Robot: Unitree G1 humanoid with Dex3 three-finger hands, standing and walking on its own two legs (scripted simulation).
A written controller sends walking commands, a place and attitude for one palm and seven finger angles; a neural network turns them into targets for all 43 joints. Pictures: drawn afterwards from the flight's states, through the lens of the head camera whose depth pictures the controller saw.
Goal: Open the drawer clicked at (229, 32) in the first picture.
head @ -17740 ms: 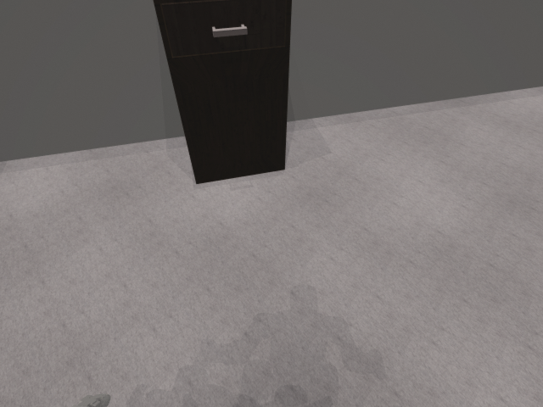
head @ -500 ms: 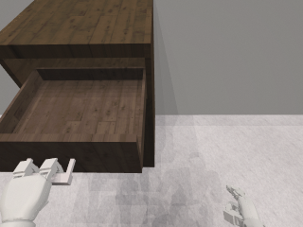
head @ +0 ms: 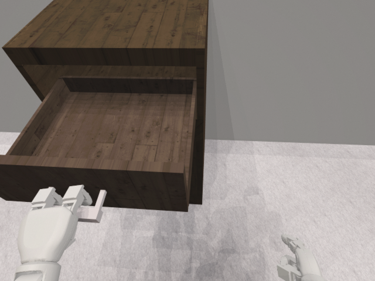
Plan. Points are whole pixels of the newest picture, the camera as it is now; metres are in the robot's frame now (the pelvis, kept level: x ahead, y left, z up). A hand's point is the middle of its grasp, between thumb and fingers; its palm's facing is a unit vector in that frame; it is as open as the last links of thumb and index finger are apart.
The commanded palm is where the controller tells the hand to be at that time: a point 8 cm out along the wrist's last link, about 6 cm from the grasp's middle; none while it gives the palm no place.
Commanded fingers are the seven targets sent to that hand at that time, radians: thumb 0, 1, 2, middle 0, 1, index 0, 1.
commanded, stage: open the thumb to release the handle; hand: left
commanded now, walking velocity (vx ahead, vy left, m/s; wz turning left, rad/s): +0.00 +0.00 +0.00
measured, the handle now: (72, 203) +0.24 +0.27 +0.05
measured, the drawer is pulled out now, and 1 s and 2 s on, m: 0.30 0.29 0.29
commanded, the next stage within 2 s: lift the hand off the handle in 0.32 s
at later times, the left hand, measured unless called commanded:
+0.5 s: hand (70, 234) +0.19 +0.26 +0.03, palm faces +0.01 -0.06 -1.00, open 13.6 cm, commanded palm +0.17 +0.26 +0.08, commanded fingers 0.00 -0.50 0.30 -0.30 -1.20 -0.30 -1.20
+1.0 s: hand (65, 223) +0.20 +0.26 +0.05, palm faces +0.00 -0.04 -1.00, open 13.3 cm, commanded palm +0.19 +0.26 +0.12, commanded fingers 0.00 -0.50 0.30 -0.30 -1.20 -0.30 -1.20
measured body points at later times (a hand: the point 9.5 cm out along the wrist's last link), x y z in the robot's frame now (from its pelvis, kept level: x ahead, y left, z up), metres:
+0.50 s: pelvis -0.02 -0.02 +0.01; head +0.02 -0.04 +0.46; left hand +0.18 +0.26 +0.08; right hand +0.19 -0.25 -0.09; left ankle -0.04 +0.10 -0.70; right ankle -0.01 -0.11 -0.70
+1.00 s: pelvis -0.03 -0.02 +0.02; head +0.01 -0.05 +0.47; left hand +0.20 +0.26 +0.10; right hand +0.17 -0.24 -0.10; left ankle -0.04 +0.10 -0.70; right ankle -0.01 -0.11 -0.70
